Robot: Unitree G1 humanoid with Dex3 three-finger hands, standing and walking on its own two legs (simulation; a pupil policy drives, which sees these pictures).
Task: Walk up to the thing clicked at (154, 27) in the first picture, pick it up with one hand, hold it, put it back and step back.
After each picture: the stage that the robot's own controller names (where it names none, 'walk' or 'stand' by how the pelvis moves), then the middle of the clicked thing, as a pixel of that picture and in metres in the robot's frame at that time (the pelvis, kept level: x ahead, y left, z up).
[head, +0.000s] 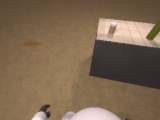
stand; (157, 27) +0.91 -0.60 +0.13
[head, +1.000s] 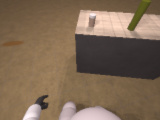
sink last; (137, 16) +0.92 -0.37 +0.16
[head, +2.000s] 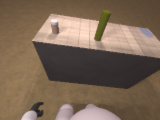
sink last; (101, 27) +0.74 -0.03 +0.16
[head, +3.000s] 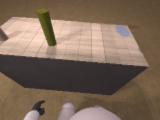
walk; (48, 30) +0.55 +0.34 +0.18
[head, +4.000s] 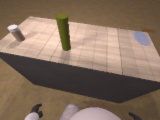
stand; (64, 34) +0.53 +0.23 +0.16
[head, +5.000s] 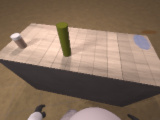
stand; (65, 42) +0.50 +0.22 +0.13
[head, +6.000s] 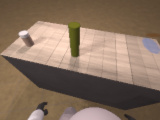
stand; (74, 42) +0.49 +0.15 +0.14
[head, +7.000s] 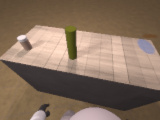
stand; (71, 45) +0.49 +0.17 +0.13
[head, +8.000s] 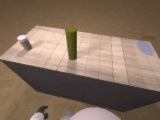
stand; (71, 45) +0.49 +0.17 +0.13
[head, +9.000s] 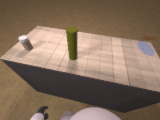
stand; (72, 45) +0.49 +0.17 +0.13
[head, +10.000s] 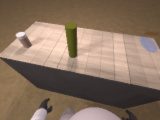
rise first; (72, 42) +0.49 +0.17 +0.13
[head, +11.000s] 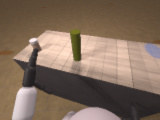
rise first; (76, 47) +0.49 +0.17 +0.13
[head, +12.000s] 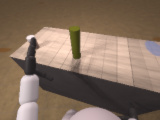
go down; (75, 44) +0.50 +0.16 +0.14
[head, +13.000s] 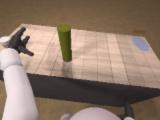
go down; (66, 46) +0.46 +0.16 +0.15
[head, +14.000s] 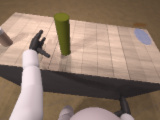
close in; (64, 38) +0.48 +0.16 +0.16
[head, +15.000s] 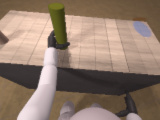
close; (60, 30) +0.51 +0.17 +0.19
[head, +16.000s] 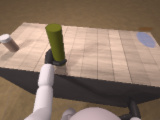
lift; (57, 48) +0.39 +0.20 +0.19
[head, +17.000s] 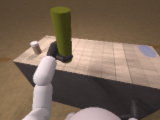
lift; (64, 40) +0.30 +0.15 +0.34
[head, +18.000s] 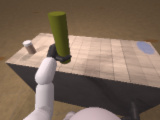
hold; (62, 41) +0.34 +0.17 +0.30
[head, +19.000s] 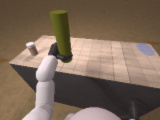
hold; (63, 40) +0.34 +0.16 +0.31
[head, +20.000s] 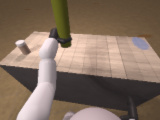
crouch; (62, 24) +0.45 +0.16 +0.33
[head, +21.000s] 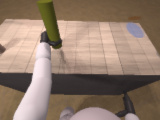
lower; (52, 28) +0.53 +0.19 +0.20
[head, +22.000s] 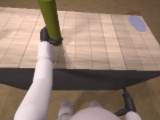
lower; (52, 25) +0.53 +0.18 +0.19
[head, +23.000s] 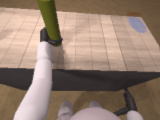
lower; (52, 25) +0.53 +0.19 +0.19
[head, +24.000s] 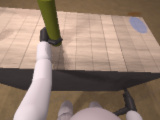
lower; (52, 25) +0.53 +0.19 +0.19
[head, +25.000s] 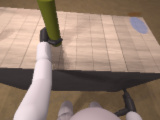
rest; (52, 26) +0.53 +0.19 +0.19
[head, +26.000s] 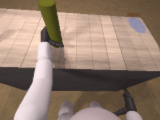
withdraw; (53, 28) +0.52 +0.18 +0.19
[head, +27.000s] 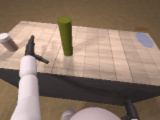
sink last; (66, 39) +0.48 +0.17 +0.17
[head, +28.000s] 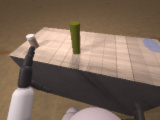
stand; (75, 39) +0.54 +0.17 +0.17
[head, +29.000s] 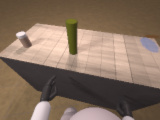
stand; (72, 39) +0.52 +0.17 +0.17
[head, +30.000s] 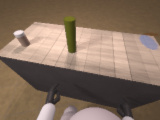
stand; (71, 37) +0.53 +0.18 +0.17
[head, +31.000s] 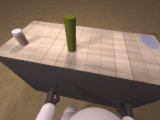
stand; (71, 35) +0.52 +0.17 +0.19
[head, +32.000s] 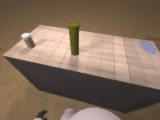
stand; (74, 40) +0.53 +0.17 +0.15
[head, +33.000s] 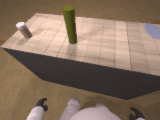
walk; (71, 27) +0.58 +0.19 +0.16
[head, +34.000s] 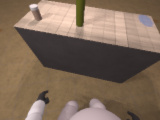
walk; (80, 11) +0.80 +0.16 +0.15
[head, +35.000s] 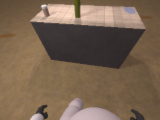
stand; (77, 5) +1.10 +0.28 +0.15
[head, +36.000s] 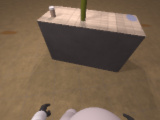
stand; (83, 9) +1.14 +0.19 +0.13
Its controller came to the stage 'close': yes
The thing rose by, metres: 0.21
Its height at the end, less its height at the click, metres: +0.00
